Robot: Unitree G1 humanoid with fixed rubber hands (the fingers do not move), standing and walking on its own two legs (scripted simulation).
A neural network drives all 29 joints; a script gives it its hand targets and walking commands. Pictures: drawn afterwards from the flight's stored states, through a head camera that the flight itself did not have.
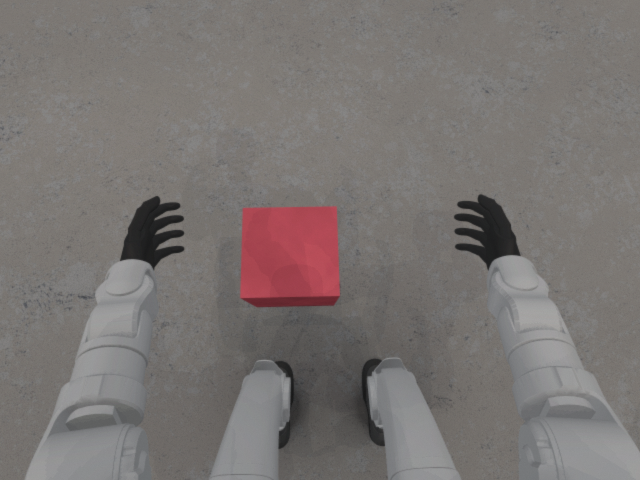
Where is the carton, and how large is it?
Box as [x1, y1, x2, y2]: [240, 206, 339, 306]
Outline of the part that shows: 336,206 243,208 240,297 256,306 333,305 339,296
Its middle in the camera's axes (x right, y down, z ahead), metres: -0.07 +0.06 +0.97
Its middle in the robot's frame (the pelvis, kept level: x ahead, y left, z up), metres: +0.46 +0.07 -0.56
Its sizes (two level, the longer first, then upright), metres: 0.210 0.200 0.250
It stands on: the floor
